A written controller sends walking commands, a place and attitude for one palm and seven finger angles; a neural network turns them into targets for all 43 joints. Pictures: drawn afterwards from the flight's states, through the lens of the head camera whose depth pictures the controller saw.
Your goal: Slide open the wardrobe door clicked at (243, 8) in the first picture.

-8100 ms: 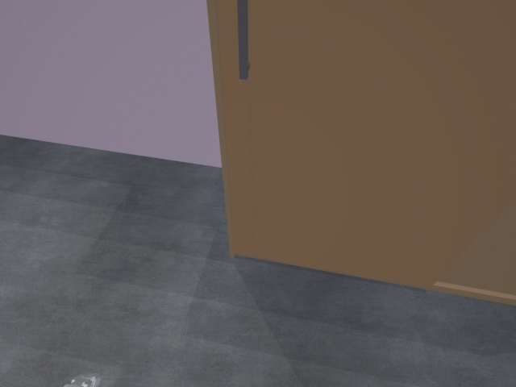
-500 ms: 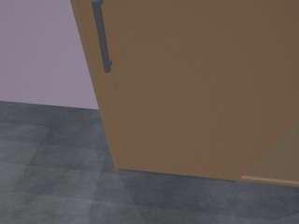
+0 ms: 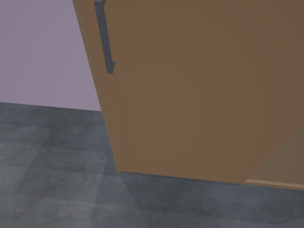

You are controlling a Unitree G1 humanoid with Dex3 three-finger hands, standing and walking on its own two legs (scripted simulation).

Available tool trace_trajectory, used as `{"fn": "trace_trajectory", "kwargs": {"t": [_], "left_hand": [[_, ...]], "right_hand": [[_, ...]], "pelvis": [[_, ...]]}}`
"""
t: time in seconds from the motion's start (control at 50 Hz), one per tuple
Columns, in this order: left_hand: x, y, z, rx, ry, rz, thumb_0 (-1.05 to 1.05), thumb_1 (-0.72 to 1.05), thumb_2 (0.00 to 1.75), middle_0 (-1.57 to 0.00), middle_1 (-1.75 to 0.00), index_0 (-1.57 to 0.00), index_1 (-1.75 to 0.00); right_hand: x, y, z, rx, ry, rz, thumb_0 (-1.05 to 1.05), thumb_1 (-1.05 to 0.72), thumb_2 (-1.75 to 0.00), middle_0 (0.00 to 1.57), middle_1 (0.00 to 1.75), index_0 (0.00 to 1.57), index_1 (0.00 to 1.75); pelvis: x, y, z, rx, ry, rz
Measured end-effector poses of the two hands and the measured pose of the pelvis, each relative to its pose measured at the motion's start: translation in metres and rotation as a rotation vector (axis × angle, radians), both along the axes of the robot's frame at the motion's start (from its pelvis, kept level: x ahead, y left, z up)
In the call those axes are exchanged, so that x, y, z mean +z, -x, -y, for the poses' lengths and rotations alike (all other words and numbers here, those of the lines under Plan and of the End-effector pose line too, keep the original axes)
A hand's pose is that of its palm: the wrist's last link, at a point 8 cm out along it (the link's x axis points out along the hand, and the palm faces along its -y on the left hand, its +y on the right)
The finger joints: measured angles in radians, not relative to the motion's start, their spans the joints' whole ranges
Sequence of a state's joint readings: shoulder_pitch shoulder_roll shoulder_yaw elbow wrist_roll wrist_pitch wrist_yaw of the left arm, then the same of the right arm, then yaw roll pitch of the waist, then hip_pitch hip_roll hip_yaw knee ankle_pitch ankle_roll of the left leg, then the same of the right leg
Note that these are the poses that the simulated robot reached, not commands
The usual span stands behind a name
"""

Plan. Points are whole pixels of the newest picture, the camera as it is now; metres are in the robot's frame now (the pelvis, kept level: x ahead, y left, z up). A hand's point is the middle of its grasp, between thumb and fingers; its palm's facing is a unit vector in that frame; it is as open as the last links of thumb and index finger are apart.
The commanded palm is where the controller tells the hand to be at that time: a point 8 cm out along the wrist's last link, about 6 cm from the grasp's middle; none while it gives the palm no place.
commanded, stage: look again from close up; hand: left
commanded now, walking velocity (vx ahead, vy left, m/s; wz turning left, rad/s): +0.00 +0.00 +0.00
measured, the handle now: (106, 39) +0.57 +0.18 +0.22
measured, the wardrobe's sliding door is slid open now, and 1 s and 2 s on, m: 0.00 0.00 0.00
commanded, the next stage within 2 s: shuffle to correct the standing spot in 0.90 s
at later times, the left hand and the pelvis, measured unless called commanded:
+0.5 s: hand out of the picture +0.06 +0.24 -0.16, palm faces -0.01 -0.94 -0.33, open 7.4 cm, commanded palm none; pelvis +0.00 +0.00 +0.00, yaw +0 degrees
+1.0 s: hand out of the picture +0.07 +0.24 -0.16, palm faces -0.01 -0.94 -0.33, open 7.4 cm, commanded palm none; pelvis +0.00 +0.00 +0.00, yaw +0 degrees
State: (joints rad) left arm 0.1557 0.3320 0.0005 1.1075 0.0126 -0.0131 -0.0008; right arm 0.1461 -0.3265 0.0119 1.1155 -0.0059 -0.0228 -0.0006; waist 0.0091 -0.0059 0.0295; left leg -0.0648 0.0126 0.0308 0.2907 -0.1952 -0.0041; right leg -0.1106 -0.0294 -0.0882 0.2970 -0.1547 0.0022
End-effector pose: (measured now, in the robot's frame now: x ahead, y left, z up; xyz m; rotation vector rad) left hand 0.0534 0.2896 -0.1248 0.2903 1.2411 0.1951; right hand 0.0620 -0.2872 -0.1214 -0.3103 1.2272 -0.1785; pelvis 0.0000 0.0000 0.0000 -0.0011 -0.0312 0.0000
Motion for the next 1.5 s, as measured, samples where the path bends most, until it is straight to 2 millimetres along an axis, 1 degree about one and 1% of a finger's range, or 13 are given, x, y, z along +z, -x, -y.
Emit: {"fn": "trace_trajectory", "kwargs": {"t": [0.3, 0.76, 1.1, 1.16, 1.24, 1.34, 1.42, 1.46, 1.5], "left_hand": [[0.001, 0.000, 0.000, 0.001, -0.004, -0.007, 0.01, 0.91, 0.89, -0.20, -0.30, -0.20, -0.30], [0.003, -0.009, 0.001, -0.004, -0.008, 0.011, 0.01, 0.91, 0.89, -0.20, -0.30, -0.20, -0.30], [0.002, -0.006, 0.003, 0.003, -0.007, -0.002, 0.00, 0.91, 0.89, -0.20, -0.30, -0.20, -0.30], [-0.002, -0.002, 0.007, 0.013, 0.002, -0.012, 0.00, 0.91, 0.89, -0.20, -0.30, -0.20, -0.30], [-0.011, 0.007, 0.017, 0.033, 0.035, -0.042, 0.00, 0.91, 0.89, -0.20, -0.30, -0.20, -0.30], [-0.026, 0.026, 0.027, 0.078, 0.096, -0.104, 0.00, 0.91, 0.89, -0.20, -0.30, -0.20, -0.30], [-0.039, 0.040, 0.030, 0.105, 0.136, -0.179, 0.00, 0.91, 0.89, -0.20, -0.30, -0.20, -0.30], [-0.042, 0.040, 0.031, 0.093, 0.142, -0.224, 0.00, 0.91, 0.89, -0.20, -0.30, -0.20, -0.30], [-0.041, 0.033, 0.032, 0.079, 0.144, -0.243, 0.01, 0.91, 0.89, -0.20, -0.30, -0.20, -0.30]], "right_hand": [[0.000, -0.001, 0.002, 0.002, 0.001, -0.003, 0.01, -0.90, -0.90, 0.20, 0.30, 0.21, 0.30], [0.001, -0.006, 0.006, 0.002, 0.004, 0.007, 0.01, -0.90, -0.90, 0.20, 0.30, 0.21, 0.30], [-0.001, -0.002, 0.007, 0.000, 0.005, -0.013, 0.01, -0.90, -0.90, 0.20, 0.30, 0.21, 0.30], [-0.005, 0.002, 0.000, -0.002, -0.007, -0.031, 0.01, -0.90, -0.90, 0.20, 0.30, 0.20, 0.30], [-0.014, 0.012, -0.016, -0.010, -0.038, -0.070, 0.00, -0.90, -0.90, 0.20, 0.30, 0.20, 0.30], [-0.024, 0.029, -0.045, -0.033, -0.073, -0.135, 0.00, -0.90, -0.90, 0.20, 0.30, 0.20, 0.30], [-0.029, 0.040, -0.072, -0.074, -0.093, -0.169, 0.00, -0.90, -0.90, 0.20, 0.30, 0.20, 0.30], [-0.030, 0.049, -0.084, -0.108, -0.104, -0.180, 0.00, -0.90, -0.90, 0.20, 0.30, 0.20, 0.30], [-0.031, 0.061, -0.095, -0.137, -0.119, -0.209, 0.00, -0.90, -0.90, 0.20, 0.30, 0.20, 0.30]], "pelvis": [[0.000, -0.001, 0.001, 0.000, 0.000, -0.003], [0.000, -0.004, 0.004, -0.001, 0.000, -0.001], [0.000, -0.005, 0.004, -0.001, 0.001, -0.005], [-0.001, -0.008, 0.003, -0.002, 0.002, -0.007], [-0.004, -0.015, 0.000, -0.005, 0.008, -0.010], [-0.010, -0.029, -0.011, -0.004, 0.023, -0.017], [-0.015, -0.042, -0.024, -0.013, 0.012, -0.015], [-0.016, -0.048, -0.028, -0.026, 0.004, -0.011], [-0.016, -0.054, -0.029, -0.026, 0.001, -0.009]]}}
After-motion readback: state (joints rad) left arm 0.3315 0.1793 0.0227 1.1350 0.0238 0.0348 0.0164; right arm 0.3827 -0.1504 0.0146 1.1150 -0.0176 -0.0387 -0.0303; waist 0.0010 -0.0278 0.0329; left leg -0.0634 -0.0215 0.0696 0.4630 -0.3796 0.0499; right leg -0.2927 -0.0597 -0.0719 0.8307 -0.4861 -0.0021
